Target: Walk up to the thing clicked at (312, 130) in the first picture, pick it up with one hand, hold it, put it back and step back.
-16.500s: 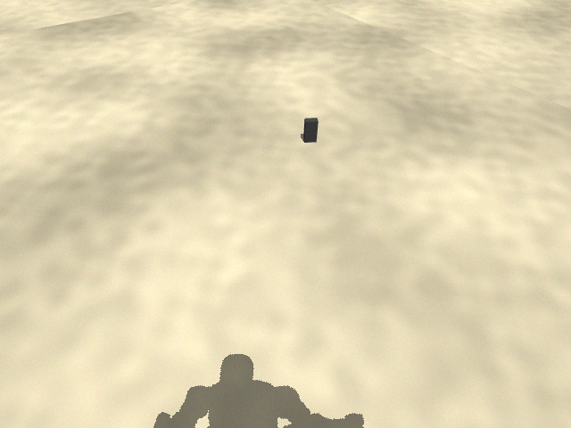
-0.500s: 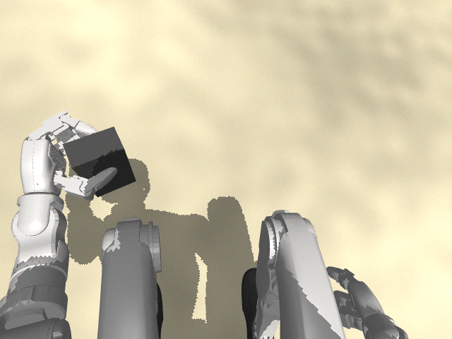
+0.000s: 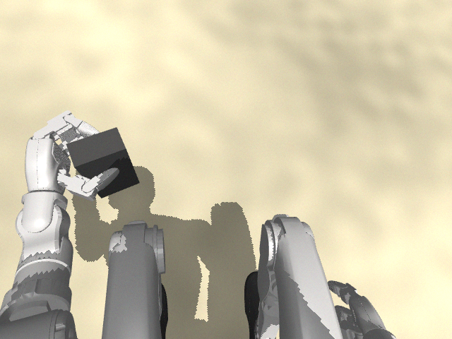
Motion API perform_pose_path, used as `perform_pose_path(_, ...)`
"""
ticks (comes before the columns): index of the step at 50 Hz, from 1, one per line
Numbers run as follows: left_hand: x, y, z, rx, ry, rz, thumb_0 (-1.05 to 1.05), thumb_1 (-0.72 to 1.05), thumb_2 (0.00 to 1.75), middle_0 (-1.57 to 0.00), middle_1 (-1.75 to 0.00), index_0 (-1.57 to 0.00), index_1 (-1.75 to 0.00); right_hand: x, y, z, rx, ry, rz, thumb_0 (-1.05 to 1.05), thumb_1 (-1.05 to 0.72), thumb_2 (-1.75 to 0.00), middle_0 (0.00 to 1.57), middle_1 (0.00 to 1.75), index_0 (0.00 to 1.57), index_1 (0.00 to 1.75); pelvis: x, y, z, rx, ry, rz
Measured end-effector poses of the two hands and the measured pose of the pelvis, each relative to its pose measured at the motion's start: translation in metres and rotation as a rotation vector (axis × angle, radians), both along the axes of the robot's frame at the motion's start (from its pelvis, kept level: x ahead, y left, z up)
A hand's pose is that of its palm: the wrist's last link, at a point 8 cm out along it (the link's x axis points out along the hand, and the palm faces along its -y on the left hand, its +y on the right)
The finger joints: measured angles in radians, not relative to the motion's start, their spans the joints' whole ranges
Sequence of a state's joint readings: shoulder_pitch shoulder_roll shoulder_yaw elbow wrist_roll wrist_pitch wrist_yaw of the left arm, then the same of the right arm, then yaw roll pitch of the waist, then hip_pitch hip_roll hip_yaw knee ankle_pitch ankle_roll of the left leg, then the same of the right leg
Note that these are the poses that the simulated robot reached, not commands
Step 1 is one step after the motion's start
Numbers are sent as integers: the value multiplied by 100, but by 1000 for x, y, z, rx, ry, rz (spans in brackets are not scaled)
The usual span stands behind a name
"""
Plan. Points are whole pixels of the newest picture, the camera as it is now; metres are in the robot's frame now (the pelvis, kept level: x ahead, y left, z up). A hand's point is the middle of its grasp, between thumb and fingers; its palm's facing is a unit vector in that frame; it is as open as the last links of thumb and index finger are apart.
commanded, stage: lift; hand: left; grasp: from the side
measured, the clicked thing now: (108, 166) +0.42 +0.20 -0.06
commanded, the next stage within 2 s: none
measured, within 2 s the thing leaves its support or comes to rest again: neither
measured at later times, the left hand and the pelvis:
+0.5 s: hand (69, 146) +0.41 +0.22 +0.05, palm faces +0.06 -1.00 -0.04, open 8.8 cm; pelvis +0.01 +0.00 +0.06, yaw +1 degrees
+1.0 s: hand out of the picture +0.39 +0.21 +0.23, palm faces +0.10 -0.99 -0.06, open 8.8 cm; pelvis +0.04 +0.01 +0.20, yaw +2 degrees
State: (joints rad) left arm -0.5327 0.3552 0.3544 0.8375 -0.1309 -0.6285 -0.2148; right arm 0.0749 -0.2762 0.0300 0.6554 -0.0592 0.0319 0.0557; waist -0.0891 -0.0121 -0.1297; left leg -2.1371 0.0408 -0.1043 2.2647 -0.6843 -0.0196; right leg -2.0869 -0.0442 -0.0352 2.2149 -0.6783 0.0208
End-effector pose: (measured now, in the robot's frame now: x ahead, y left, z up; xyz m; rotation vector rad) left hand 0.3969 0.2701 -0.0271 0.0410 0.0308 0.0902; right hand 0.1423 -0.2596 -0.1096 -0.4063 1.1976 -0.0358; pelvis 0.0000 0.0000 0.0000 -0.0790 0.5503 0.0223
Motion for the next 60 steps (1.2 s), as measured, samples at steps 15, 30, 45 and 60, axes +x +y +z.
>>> perform_pose_path(15, -7, -1, 28, -4, -5, -31, -1, -44, 116, -94, -123, -91, -122, 2, 0, 19, 8, -36, -34, 1, -93, -90, 20, 29, 21, 30, 1, 0, 19, 4, 9, 5)
perform_pose_path(30, -21, 0, 107, 6, -3, -28, -1, -43, 114, -93, -124, -90, -122, 38, 11, 80, 41, -139, -50, 1, -91, -90, 20, 29, 21, 30, 10, 2, 79, 9, 19, 15)
perform_pose_path(45, -28, -9, 223, 10, 1, -9, -1, -42, 114, -93, -124, -89, -122, 66, 25, 170, 79, -224, -86, 1, -91, -89, 20, 29, 20, 30, 30, 5, 166, 15, -46, 26)
perform_pose_path(60, -31, -7, 316, -2, 17, 16, -1, -42, 114, -93, -124, -90, -122, 71, 31, 267, 81, -281, -95, 1, -90, -89, 20, 29, 21, 30, 52, 8, 252, 24, -172, 42)
